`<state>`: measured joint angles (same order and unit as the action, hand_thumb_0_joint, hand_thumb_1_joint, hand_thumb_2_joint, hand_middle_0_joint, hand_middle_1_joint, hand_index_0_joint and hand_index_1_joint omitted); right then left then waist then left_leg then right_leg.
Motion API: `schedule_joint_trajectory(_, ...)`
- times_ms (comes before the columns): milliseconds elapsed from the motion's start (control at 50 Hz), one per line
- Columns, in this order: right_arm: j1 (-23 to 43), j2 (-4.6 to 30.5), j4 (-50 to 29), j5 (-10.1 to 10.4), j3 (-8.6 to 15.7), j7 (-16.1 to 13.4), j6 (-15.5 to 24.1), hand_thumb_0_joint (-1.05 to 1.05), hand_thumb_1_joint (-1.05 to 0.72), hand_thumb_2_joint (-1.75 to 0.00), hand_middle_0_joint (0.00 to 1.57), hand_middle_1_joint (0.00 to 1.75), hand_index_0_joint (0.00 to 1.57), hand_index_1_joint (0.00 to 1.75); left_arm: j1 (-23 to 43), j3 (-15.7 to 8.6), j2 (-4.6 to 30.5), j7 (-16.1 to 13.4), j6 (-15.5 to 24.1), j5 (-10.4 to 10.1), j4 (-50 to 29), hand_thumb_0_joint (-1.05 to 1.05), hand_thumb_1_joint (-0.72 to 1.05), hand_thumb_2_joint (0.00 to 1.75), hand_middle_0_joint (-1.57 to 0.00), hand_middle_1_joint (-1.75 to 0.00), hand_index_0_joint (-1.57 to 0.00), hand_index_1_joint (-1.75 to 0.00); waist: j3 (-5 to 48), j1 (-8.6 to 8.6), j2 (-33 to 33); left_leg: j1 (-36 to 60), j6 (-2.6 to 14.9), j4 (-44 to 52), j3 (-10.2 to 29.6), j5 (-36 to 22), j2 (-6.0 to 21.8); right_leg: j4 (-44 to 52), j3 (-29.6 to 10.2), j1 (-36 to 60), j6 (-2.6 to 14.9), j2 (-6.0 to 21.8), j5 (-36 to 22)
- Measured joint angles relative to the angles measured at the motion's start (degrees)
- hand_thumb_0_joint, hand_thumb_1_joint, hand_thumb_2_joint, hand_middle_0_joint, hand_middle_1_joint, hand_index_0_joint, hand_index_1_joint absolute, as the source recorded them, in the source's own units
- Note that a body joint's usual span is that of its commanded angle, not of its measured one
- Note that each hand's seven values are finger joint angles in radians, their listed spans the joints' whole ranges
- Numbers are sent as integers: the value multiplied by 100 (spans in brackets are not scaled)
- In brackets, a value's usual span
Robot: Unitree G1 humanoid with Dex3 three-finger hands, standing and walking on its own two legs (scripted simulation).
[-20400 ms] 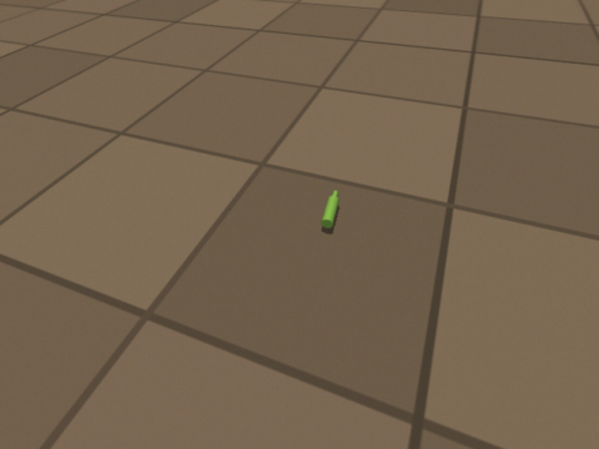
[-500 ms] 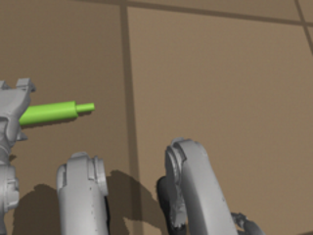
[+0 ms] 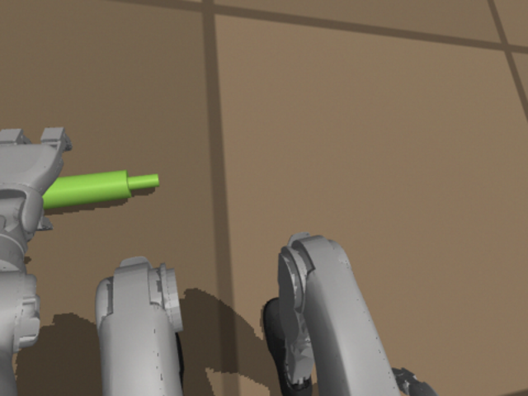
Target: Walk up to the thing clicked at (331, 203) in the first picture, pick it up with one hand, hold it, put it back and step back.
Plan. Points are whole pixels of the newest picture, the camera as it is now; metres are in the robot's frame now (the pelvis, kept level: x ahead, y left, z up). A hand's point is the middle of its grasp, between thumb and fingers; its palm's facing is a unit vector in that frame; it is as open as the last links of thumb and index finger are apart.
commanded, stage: approach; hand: left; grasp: from above
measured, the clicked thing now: (97, 187) +0.48 +0.26 -0.29
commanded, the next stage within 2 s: rest palm in 0.42 s
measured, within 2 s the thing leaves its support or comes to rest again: neither
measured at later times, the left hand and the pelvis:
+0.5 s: hand (53, 185) +0.45 +0.30 -0.18, palm faces -0.52 -0.11 -0.85, open 14.0 cm; pelvis +0.00 -0.01 +0.00, yaw +0 degrees
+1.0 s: hand (80, 191) +0.46 +0.27 -0.24, palm faces -0.44 -0.08 -0.90, open 14.0 cm; pelvis +0.00 +0.00 -0.02, yaw -2 degrees
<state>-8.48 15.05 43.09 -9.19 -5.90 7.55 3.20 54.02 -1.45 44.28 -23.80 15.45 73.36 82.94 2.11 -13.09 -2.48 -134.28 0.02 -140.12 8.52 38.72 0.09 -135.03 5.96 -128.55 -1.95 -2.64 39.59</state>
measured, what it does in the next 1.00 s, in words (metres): stands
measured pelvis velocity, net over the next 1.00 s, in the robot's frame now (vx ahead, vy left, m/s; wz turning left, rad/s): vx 0.00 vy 0.00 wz -0.04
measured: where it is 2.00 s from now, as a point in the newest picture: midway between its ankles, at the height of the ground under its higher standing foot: (232, 382)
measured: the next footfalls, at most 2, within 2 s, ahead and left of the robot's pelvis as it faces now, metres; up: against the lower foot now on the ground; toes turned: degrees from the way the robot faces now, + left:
none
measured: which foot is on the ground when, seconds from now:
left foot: down 0.00-1.00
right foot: down 0.00-1.00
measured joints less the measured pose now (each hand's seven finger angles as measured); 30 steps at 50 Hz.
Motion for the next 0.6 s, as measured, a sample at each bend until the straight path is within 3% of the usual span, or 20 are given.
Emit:
schedule_joint_trajectory(100,44,-14,-32,-36,-57,-6,87,1,-91,-90,21,30,20,30,447,201,-167,-184,-184,53,331,0,-52,100,-9,-106,-9,-105,11,-178,5,-21,-16,25,10,-14,5,24,9,-34,16,-5,-25)
schedule_joint_trajectory(200,15,40,-166,-51,-131,9,122,0,-91,-90,21,30,20,30,707,-14,-243,-365,-480,142,574,0,-52,101,-9,-106,-10,-105,-36,-399,114,-47,-37,54,33,-16,36,59,26,-99,27,-35,-71)
schedule_joint_trajectory(280,-67,108,-229,-10,-196,33,71,0,-91,-90,20,30,20,30,711,-201,-247,-366,-737,23,688,0,-52,102,-10,-106,-10,-105,-80,-472,222,-30,-46,76,24,4,83,68,14,-143,30,-74,-101)
schedule_joint_trajectory(380,-106,165,-226,59,-263,49,5,1,-91,-90,20,30,20,30,518,-335,-114,-75,-854,-300,676,0,-53,103,-10,-105,-9,-105,-236,-439,278,55,-33,76,-8,14,134,46,-17,-126,31,-115,-135)
schedule_joint_trajectory(460,-103,190,-269,49,-299,37,6,1,-91,-90,21,30,20,30,369,-395,108,285,-690,-523,601,0,-54,102,-9,-105,-9,-105,-408,-383,212,83,-28,22,-14,-14,119,-18,-22,-95,31,-106,-150)
schedule_joint_trajectory(540,-103,201,-285,-4,-249,-25,39,1,-91,-90,21,30,20,30,235,-379,304,514,-338,-487,280,0,-54,101,-9,-106,-9,-105,-510,-250,112,22,-72,-64,58,-44,57,-69,40,-84,37,-67,-138)
schedule_joint_trajectory(600,-127,192,-234,-30,-181,-38,17,1,-91,-90,21,30,20,30,165,-227,309,501,-71,-371,-41,0,-54,100,-9,-106,-9,-105,-456,-128,37,-28,-79,-117,94,-20,9,-101,74,-76,37,-33,-76)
